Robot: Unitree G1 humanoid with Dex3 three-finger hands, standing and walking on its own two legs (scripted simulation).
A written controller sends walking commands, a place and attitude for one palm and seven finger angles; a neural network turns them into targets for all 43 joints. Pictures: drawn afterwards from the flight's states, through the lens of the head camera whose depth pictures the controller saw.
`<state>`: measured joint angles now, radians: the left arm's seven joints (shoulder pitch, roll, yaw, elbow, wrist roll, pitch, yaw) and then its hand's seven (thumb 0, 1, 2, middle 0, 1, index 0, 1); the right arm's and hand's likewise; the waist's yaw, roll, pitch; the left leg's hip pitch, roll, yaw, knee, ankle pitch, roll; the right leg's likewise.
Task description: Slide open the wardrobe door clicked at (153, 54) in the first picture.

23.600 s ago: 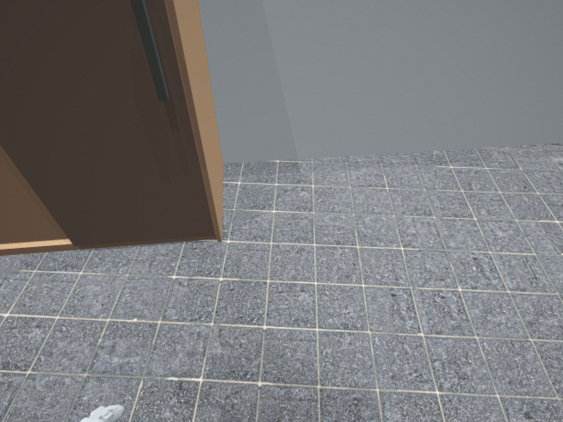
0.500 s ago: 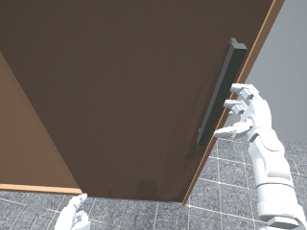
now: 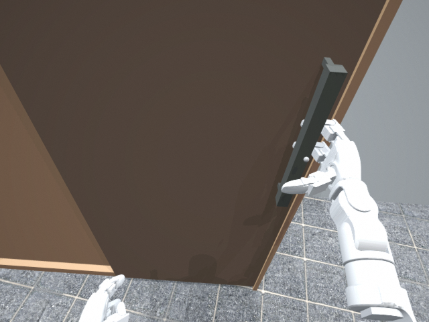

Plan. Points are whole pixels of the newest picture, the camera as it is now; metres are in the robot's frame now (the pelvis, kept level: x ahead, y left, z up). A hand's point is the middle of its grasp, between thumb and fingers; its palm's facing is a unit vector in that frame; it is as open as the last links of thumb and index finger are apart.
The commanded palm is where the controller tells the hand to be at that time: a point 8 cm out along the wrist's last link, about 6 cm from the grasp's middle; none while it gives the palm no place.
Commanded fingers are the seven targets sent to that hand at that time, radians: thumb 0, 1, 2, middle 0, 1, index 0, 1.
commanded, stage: slide the fingers in behind the handle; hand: right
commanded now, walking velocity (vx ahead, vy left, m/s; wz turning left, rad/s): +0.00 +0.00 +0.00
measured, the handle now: (300, 144) +0.43 -0.13 +0.14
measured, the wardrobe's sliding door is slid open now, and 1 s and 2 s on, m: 0.00 0.00 0.00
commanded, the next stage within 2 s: grip the handle and tug to test in 0.80 s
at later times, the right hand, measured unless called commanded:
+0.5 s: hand (301, 160) +0.37 -0.12 +0.16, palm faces +0.02 +1.00 +0.00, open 14.3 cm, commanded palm +0.34 -0.17 +0.16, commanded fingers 0.00 0.50 -0.30 0.30 1.20 0.30 1.20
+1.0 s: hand (304, 160) +0.37 -0.13 +0.15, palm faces +0.02 +1.00 +0.00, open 13.8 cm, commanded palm +0.34 -0.17 +0.16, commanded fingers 0.00 0.22 -0.42 0.33 1.24 0.33 1.24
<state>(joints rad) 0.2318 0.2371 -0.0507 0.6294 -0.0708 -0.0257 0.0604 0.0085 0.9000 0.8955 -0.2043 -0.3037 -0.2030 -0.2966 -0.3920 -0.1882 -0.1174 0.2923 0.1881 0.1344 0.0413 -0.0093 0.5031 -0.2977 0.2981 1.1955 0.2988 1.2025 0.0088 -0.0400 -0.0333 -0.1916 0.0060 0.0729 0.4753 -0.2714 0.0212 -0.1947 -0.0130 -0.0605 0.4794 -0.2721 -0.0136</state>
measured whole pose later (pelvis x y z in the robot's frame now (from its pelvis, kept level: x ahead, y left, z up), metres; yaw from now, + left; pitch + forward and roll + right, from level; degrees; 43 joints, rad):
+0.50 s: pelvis +0.00 +0.01 +0.00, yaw +0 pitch -1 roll +0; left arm 0.22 0.24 -0.05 0.63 -0.07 -0.01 0.06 0.01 0.90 0.90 -0.20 -0.30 -0.20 -0.30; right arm -0.38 -0.18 -0.10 0.27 0.18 0.14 0.01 -0.01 0.50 -0.30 0.28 1.19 0.25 1.18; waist 0.01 -0.04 -0.03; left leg -0.18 0.00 0.08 0.47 -0.27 0.03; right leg -0.18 -0.02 -0.05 0.47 -0.27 0.00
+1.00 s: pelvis +0.00 +0.00 +0.00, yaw +0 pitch -1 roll +0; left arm 0.23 0.23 -0.05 0.62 -0.07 0.00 0.05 0.01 0.90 0.90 -0.20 -0.30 -0.20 -0.30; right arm -0.37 -0.18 -0.11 0.27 0.18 0.14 0.02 -0.01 0.48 -0.31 0.30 1.20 0.30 1.21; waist 0.01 -0.03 -0.03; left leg -0.17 0.00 0.07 0.45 -0.26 0.03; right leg -0.17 -0.02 -0.06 0.46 -0.27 -0.01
